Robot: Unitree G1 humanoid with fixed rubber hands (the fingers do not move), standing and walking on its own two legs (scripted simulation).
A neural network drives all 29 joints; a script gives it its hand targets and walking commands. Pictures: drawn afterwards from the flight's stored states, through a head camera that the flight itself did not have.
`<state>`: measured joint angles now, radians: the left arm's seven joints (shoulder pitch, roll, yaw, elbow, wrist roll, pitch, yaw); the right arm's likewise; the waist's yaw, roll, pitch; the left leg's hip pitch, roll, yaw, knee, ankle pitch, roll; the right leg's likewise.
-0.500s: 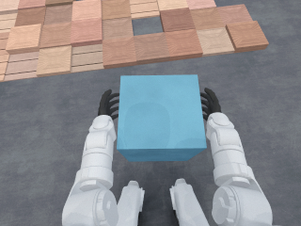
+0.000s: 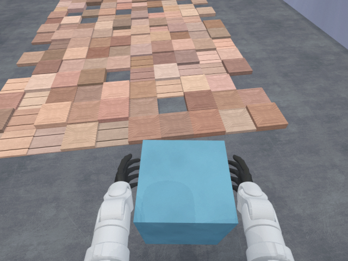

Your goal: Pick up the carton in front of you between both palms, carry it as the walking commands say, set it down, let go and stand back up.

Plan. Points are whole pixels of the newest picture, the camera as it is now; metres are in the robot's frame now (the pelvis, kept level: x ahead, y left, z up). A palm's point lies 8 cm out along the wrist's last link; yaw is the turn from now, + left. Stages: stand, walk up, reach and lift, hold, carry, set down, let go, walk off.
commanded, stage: reach and lift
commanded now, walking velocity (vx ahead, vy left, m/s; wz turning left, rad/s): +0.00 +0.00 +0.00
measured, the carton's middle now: (182, 195) +0.31 +0.00 -0.08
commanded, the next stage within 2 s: hold in 1.18 s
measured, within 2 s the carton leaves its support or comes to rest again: neither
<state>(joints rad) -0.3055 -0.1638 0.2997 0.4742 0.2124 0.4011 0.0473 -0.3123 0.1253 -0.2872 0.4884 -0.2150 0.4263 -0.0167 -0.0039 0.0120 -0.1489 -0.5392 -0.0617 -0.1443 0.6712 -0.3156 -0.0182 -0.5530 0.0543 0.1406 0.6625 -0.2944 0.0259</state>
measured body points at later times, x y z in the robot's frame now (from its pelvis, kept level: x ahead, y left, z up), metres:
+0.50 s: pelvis -0.01 +0.00 +0.02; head -0.04 +0.00 +0.47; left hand +0.30 +0.15 +0.04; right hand +0.30 -0.15 +0.04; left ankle +0.01 +0.13 -0.72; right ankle +0.02 -0.13 -0.72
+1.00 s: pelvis +0.01 +0.00 +0.03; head -0.03 +0.00 +0.47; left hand +0.31 +0.15 +0.05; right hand +0.31 -0.15 +0.05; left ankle +0.01 +0.13 -0.72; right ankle +0.02 -0.13 -0.72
